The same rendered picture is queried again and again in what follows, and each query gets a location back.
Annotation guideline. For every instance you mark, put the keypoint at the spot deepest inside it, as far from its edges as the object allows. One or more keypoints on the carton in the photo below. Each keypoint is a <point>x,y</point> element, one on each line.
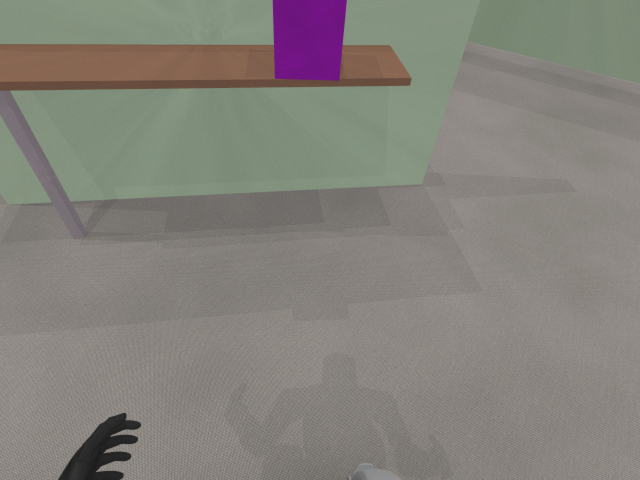
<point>308,38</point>

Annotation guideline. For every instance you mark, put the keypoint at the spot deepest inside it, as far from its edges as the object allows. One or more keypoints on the table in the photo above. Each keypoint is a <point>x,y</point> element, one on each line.
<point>126,66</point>

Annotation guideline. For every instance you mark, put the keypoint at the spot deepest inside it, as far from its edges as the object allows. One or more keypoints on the robot left hand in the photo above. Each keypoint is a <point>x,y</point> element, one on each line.
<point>90,456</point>

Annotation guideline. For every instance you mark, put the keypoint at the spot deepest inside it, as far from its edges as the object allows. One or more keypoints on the robot right shin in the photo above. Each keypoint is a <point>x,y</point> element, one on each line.
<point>363,466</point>

